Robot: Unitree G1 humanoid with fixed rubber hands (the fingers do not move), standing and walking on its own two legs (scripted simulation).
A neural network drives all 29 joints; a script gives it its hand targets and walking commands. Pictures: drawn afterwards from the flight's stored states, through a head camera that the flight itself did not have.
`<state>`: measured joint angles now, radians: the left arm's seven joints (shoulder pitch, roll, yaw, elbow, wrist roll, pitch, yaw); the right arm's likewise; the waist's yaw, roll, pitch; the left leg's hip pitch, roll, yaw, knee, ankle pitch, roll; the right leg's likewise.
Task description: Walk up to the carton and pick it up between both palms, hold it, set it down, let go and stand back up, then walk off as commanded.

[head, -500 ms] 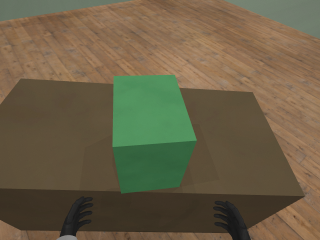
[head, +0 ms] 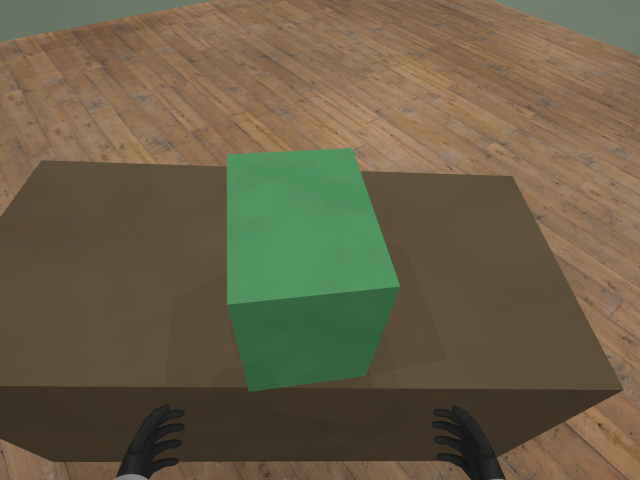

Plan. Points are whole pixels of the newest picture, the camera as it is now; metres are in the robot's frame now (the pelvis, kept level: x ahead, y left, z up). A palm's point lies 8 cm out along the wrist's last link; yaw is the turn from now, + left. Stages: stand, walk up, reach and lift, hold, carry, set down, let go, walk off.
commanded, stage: set down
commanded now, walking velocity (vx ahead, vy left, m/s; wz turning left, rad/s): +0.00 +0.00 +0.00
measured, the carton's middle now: (299, 271) +0.43 +0.04 -0.04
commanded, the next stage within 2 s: let go in 0.24 s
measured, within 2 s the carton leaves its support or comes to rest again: neither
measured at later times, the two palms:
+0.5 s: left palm (139, 470) +0.14 +0.23 -0.09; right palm (486, 473) +0.15 -0.22 -0.09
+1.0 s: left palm out of the picture +0.11 +0.27 -0.10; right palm out of the picture +0.11 -0.30 -0.09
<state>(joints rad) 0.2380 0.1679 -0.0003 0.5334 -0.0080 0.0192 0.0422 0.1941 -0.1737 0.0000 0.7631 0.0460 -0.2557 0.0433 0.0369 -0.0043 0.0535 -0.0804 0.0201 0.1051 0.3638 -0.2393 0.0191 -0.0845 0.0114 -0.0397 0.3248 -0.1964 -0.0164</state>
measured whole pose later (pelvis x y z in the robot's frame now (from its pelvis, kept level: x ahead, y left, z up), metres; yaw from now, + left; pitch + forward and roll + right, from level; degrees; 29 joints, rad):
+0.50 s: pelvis +0.00 +0.00 +0.00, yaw +0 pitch -2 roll -1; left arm 0.20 0.17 0.01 0.55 0.02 0.10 0.02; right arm 0.14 -0.18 -0.02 0.82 0.01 -0.23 0.04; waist 0.03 -0.01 0.07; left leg -0.09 0.02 0.11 0.38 -0.25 0.02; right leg -0.09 0.01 -0.03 0.33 -0.20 -0.01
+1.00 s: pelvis +0.00 -0.01 -0.01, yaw +1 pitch -1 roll +0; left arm 0.20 0.32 0.03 0.76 0.03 0.00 0.00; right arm 0.18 -0.33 -0.02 0.86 -0.04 -0.03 -0.01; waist 0.00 -0.04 -0.01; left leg -0.15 0.02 0.08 0.44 -0.27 0.02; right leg -0.16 0.01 -0.06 0.43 -0.24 -0.02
